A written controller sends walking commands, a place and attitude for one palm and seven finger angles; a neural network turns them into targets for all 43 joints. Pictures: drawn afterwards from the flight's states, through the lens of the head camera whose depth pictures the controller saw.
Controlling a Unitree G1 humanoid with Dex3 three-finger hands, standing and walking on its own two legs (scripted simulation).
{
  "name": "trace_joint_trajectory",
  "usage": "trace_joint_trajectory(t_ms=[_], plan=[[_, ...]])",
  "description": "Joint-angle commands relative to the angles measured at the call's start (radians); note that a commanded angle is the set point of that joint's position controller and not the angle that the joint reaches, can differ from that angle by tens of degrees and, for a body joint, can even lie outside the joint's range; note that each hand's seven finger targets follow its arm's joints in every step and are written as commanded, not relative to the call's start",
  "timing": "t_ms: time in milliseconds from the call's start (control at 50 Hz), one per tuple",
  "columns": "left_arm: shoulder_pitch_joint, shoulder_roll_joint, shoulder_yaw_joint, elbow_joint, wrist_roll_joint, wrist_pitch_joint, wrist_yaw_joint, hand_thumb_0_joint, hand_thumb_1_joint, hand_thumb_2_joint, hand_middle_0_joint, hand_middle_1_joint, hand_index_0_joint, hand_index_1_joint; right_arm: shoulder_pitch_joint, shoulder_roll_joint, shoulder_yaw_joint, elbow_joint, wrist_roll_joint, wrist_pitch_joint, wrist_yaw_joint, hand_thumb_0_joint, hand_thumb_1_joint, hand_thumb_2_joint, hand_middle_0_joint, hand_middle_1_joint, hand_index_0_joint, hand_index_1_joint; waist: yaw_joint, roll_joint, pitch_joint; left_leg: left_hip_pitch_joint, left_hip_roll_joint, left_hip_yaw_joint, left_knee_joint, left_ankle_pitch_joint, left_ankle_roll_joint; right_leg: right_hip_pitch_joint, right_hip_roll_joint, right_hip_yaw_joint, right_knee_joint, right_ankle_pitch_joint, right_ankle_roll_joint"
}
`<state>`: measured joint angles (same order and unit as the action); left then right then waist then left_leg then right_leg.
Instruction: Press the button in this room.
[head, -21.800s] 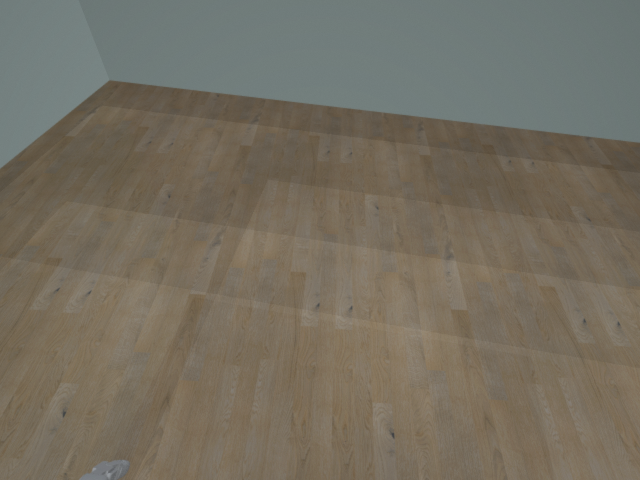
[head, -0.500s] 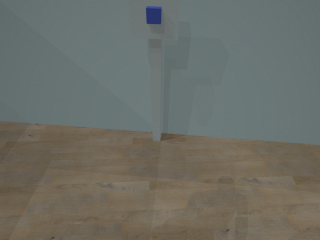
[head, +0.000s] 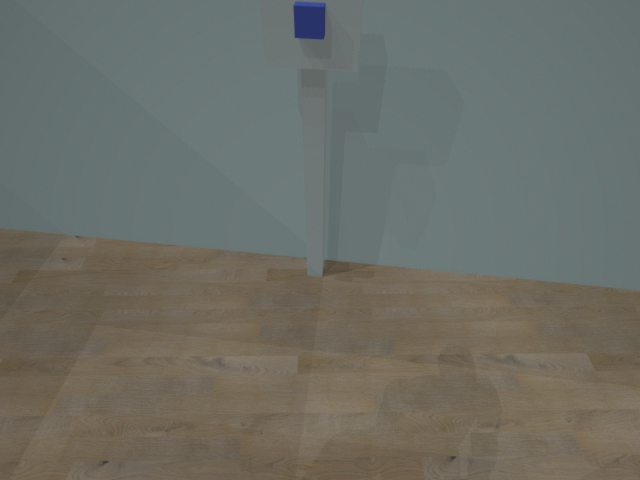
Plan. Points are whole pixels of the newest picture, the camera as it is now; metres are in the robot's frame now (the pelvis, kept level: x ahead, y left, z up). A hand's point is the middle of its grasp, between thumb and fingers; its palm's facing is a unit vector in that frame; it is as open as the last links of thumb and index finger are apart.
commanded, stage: look at it before walking up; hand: left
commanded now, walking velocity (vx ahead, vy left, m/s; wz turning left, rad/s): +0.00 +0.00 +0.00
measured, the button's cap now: (310, 20) +0.93 +0.09 +0.18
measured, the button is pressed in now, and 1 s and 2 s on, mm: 0 0 0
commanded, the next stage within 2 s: take the last steps up to it in 0.54 s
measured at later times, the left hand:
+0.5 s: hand out of the picture -0.02 +0.16 -0.18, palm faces +0.04 -0.98 -0.18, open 7.4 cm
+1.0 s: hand out of the picture -0.02 +0.19 -0.20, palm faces +0.03 -0.99 -0.11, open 7.4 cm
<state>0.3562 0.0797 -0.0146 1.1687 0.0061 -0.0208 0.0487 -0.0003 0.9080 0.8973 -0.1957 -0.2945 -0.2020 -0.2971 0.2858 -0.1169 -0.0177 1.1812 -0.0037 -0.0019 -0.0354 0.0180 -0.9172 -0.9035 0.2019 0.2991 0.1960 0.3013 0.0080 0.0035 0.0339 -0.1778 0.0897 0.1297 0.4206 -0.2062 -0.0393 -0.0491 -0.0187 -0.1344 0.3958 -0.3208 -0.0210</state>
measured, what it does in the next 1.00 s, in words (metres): shifts its weight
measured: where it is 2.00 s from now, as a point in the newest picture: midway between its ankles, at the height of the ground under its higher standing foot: (338, 446)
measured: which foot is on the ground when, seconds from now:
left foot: down 0.00-1.00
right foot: down 0.00-0.98, up 1.00-1.00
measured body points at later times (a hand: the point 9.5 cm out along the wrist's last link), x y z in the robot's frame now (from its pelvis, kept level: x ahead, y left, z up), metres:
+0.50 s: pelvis +0.00 +0.00 +0.00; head +0.02 +0.00 +0.45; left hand -0.02 +0.21 -0.16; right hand -0.01 -0.21 -0.17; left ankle +0.01 +0.14 -0.74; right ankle -0.06 -0.09 -0.74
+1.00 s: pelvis +0.05 +0.04 -0.02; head +0.06 +0.06 +0.43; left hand -0.02 +0.24 -0.19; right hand +0.02 -0.19 -0.17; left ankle +0.01 +0.14 -0.74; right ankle -0.06 -0.09 -0.74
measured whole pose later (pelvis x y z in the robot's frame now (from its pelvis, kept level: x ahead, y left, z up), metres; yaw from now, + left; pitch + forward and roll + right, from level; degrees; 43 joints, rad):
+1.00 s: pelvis +0.05 +0.04 -0.02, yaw -3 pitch +0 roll -1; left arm 0.41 0.14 0.03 1.18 0.02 -0.01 0.01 0.00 0.91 0.90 -0.20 -0.29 -0.20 -0.30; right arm 0.32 -0.12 -0.04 1.14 -0.02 -0.02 -0.01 0.01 -0.91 -0.90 0.20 0.30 0.20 0.30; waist 0.01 -0.05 0.01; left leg -0.22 0.09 0.17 0.65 -0.43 0.00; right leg -0.09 -0.05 -0.09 0.57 -0.46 0.01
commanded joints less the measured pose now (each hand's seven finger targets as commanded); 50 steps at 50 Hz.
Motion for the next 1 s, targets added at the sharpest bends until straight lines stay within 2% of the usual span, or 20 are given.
trace_joint_trajectory(t_ms=[0, 160, 460, 640, 680, 740, 780, 820, 840, 880, 900, 920, 940, 960, 980], plan=[[0.096, 0.096, 0.019, -0.014, 0.003, -0.007, 0.008, 0.0, 0.9, 0.9, -0.2, -0.3, -0.2, -0.3, 0.07, -0.061, -0.006, -0.016, -0.001, -0.007, -0.002, 0.0, -0.9, -0.9, 0.2, 0.3, 0.2, 0.3, -0.013, -0.023, 0.089, 0.045, 0.054, -0.065, -0.038, 0.16, 0.041, -0.149, -0.118, 0.099, -0.099, 0.279, 0.006], [0.095, 0.109, 0.021, -0.018, 0.003, -0.01, 0.008, 0.0, 0.9, 0.9, -0.2, -0.3, -0.2, -0.3, 0.064, -0.075, -0.005, -0.022, -0.002, -0.011, -0.004, 0.0, -0.9, -0.9, 0.2, 0.3, 0.2, 0.3, -0.012, -0.018, 0.057, 0.056, 0.057, -0.061, -0.031, 0.196, 0.041, -0.114, -0.122, 0.097, -0.089, 0.353, 0.005], [0.077, 0.129, 0.025, -0.036, 0.002, -0.008, 0.006, 0.0, 0.9, 0.9, -0.2, -0.3, -0.2, -0.3, 0.057, -0.088, -0.007, -0.026, -0.002, -0.012, -0.002, 0.0, -0.9, -0.9, 0.2, 0.3, 0.2, 0.3, -0.007, -0.027, 0.072, 0.048, 0.055, -0.066, -0.039, 0.19, 0.042, -0.11, -0.12, 0.091, -0.093, 0.321, 0.006], [0.063, 0.147, 0.028, -0.043, 0.004, -0.01, 0.004, 0.0, 0.9, 0.9, -0.2, -0.3, -0.2, -0.3, 0.054, -0.103, -0.01, -0.029, -0.002, -0.017, -0.002, 0.0, -0.9, -0.9, 0.2, 0.3, 0.2, 0.3, -0.009, -0.02, 0.049, 0.06, 0.058, -0.068, -0.04, 0.221, 0.047, -0.092, -0.121, 0.09, -0.087, 0.343, 0.006], [0.071, 0.123, 0.024, -0.03, 0.001, -0.006, 0.002, 0.0, 0.9, 0.9, -0.2, -0.3, -0.2, -0.3, 0.061, -0.084, -0.008, -0.02, -0.005, -0.013, -0.001, 0.0, -0.9, -0.9, 0.2, 0.3, 0.2, 0.3, -0.012, -0.024, 0.051, 0.067, 0.057, -0.058, -0.032, 0.131, 0.04, -0.11, -0.116, 0.089, -0.108, 0.216, 0.011], [0.074, 0.142, 0.038, -0.027, 0.005, 0.004, -0.01, 0.0, 0.9, 0.9, -0.2, -0.3, -0.2, -0.3, 0.061, -0.088, -0.018, -0.03, -0.012, -0.007, 0.007, 0.0, -0.9, -0.9, 0.2, 0.3, 0.2, 0.3, -0.011, -0.039, 0.102, 0.001, 0.046, -0.025, 0.007, -0.08, 0.037, -0.157, -0.118, 0.118, -0.115, -0.057, -0.013], [0.082, 0.155, 0.048, -0.027, 0.01, 0.007, -0.018, 0.0, 0.9, 0.9, -0.2, -0.3, -0.2, -0.3, 0.047, -0.088, -0.025, -0.047, -0.015, -0.005, 0.012, 0.0, -0.9, -0.9, 0.2, 0.3, 0.2, 0.3, -0.009, -0.077, 0.127, -0.053, 0.031, -0.004, 0.062, -0.173, 0.032, -0.178, -0.131, 0.16, -0.136, -0.183, -0.035], [0.092, 0.176, 0.061, -0.027, 0.013, 0.007, -0.023, 0.0, 0.9, 0.9, -0.2, -0.3, -0.2, -0.3, 0.024, -0.075, -0.027, -0.071, -0.015, -0.007, 0.018, 0.0, -0.9, -0.9, 0.2, 0.3, 0.2, 0.3, 0.0, -0.12, 0.18, -0.149, 0.005, 0.031, 0.151, -0.212, 0.027, -0.181, -0.174, 0.226, -0.173, -0.267, -0.071], [0.1, 0.184, 0.065, -0.025, 0.014, 0.005, -0.022, 0.0, 0.9, 0.9, -0.2, -0.3, -0.2, -0.3, 0.011, -0.071, -0.029, -0.081, -0.016, -0.008, 0.021, 0.0, -0.9, -0.9, 0.2, 0.3, 0.2, 0.3, 0.003, -0.145, 0.205, -0.188, 0.002, 0.039, 0.198, -0.217, 0.027, -0.184, -0.2, 0.26, -0.193, -0.286, -0.092], [0.112, 0.186, 0.07, -0.021, 0.016, -0.003, -0.023, 0.0, 0.9, 0.9, -0.2, -0.3, -0.2, -0.3, -0.003, -0.074, -0.033, -0.102, -0.017, -0.015, 0.026, 0.0, -0.9, -0.9, 0.2, 0.3, 0.2, 0.3, 0.0, -0.125, 0.212, -0.213, 0.01, 0.043, 0.247, -0.227, 0.029, -0.174, -0.224, 0.277, -0.181, -0.225, -0.118], [0.099, 0.187, 0.07, -0.024, 0.016, -0.006, -0.024, 0.0, 0.9, 0.9, -0.2, -0.3, -0.2, -0.3, 0.014, -0.073, -0.032, -0.103, -0.015, -0.021, 0.027, 0.0, -0.9, -0.9, 0.2, 0.3, 0.2, 0.3, -0.015, -0.106, 0.204, -0.19, 0.012, 0.041, 0.222, -0.219, 0.031, -0.182, -0.219, 0.26, -0.146, -0.163, -0.119], [0.079, 0.18, 0.069, -0.029, 0.015, -0.01, -0.027, 0.0, 0.9, 0.9, -0.2, -0.3, -0.2, -0.3, 0.054, -0.074, -0.031, -0.094, -0.014, -0.029, 0.026, 0.0, -0.9, -0.9, 0.2, 0.3, 0.2, 0.3, -0.041, -0.07, 0.181, -0.107, 0.011, 0.039, 0.148, -0.176, 0.034, -0.211, -0.189, 0.216, -0.07, -0.064, -0.103], [0.049, 0.166, 0.067, -0.042, 0.012, -0.012, -0.033, 0.0, 0.9, 0.9, -0.2, -0.3, -0.2, -0.3, 0.149, -0.097, -0.036, -0.063, -0.016, -0.038, 0.021, 0.0, -0.9, -0.9, 0.2, 0.3, 0.2, 0.3, -0.084, 0.034, 0.136, 0.049, 0.037, -0.014, 0.062, -0.103, 0.053, -0.29, -0.118, 0.132, 0.087, 0.027, -0.069], [0.017, 0.122, 0.059, -0.072, 0.006, -0.017, -0.041, 0.0, 0.9, 0.9, -0.2, -0.3, -0.2, -0.3, 0.294, -0.173, -0.056, -0.014, -0.027, -0.051, 0.013, 0.0, -0.9, -0.9, 0.2, 0.3, 0.2, 0.3, -0.131, 0.269, 0.072, 0.236, 0.202, -0.262, -0.043, 0.026, 0.124, -0.453, -0.013, 0.011, 0.404, 0.048, -0.013], [-0.084, 0.108, 0.047, -0.114, 0.01, -0.024, -0.042, 0.0, 0.9, 0.9, -0.2, -0.3, -0.2, -0.3, 0.439, -0.222, -0.067, 0.038, -0.033, -0.054, -0.002, 0.0, -0.9, -0.9, 0.2, 0.3, 0.2, 0.3, -0.173, 0.369, 0.062, 0.336, 0.351, -0.442, -0.126, 0.29, 0.19, -0.628, 0.029, 0.005, 0.662, -0.232, 0.0]])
